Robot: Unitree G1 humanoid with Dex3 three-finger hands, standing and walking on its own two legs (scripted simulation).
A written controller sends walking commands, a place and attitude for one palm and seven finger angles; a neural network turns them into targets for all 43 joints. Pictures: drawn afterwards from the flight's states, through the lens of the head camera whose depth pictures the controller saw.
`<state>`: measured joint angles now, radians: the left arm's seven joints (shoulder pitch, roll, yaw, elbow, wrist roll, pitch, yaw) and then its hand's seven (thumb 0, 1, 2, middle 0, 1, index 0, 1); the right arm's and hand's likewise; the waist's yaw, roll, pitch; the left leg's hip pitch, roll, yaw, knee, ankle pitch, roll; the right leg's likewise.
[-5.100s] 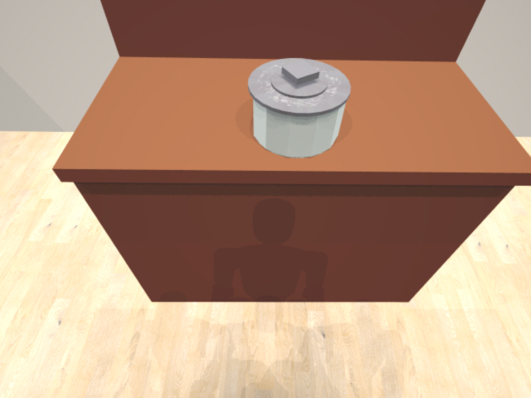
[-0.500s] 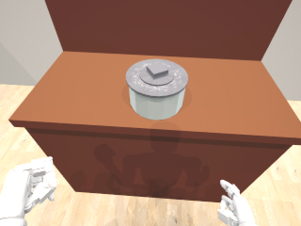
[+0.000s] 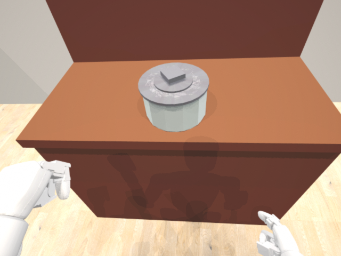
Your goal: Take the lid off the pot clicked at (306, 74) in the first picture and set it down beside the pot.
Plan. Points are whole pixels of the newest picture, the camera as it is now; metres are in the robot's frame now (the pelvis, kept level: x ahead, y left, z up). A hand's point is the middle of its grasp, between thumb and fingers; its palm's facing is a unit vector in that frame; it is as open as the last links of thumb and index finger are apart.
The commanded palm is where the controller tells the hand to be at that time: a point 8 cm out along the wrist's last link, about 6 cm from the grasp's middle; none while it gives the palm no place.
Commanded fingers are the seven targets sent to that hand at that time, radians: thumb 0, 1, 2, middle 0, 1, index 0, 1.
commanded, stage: reach forward and open the fingers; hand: left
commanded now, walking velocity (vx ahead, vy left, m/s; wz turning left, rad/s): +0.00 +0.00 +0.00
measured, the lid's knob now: (172, 74) +0.56 +0.08 +0.15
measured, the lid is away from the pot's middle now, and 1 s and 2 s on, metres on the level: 0.00 0.00 0.00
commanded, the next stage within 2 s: move the open hand above the knob in 0.90 s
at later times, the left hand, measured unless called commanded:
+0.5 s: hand (46, 170) +0.21 +0.26 +0.16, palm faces -0.13 -0.05 -0.99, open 6.5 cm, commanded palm +0.19 +0.25 +0.23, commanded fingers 0.00 -0.23 1.50 -0.89 -0.22 -0.89 -0.22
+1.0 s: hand (52, 137) +0.26 +0.25 +0.20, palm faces -0.06 -0.03 -1.00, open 10.1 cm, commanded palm +0.23 +0.25 +0.28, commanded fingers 0.00 -0.36 1.58 -0.85 -0.08 -0.85 -0.08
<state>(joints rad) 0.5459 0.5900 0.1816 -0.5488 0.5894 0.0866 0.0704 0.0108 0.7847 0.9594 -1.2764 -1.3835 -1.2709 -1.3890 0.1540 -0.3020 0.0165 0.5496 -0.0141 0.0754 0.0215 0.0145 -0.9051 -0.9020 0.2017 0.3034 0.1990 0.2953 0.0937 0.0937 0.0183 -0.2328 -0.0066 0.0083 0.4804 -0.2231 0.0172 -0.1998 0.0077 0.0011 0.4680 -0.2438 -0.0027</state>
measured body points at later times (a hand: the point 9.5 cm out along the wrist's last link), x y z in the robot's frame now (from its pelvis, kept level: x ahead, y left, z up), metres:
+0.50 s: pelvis -0.03 +0.00 +0.01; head -0.04 -0.05 +0.45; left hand +0.21 +0.26 +0.22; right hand +0.21 -0.21 -0.08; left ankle +0.02 +0.11 -0.74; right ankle +0.01 -0.12 -0.74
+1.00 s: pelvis -0.06 +0.01 +0.00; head -0.07 -0.04 +0.45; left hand +0.25 +0.25 +0.26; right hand +0.16 -0.20 -0.09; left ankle +0.02 +0.11 -0.74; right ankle +0.01 -0.12 -0.74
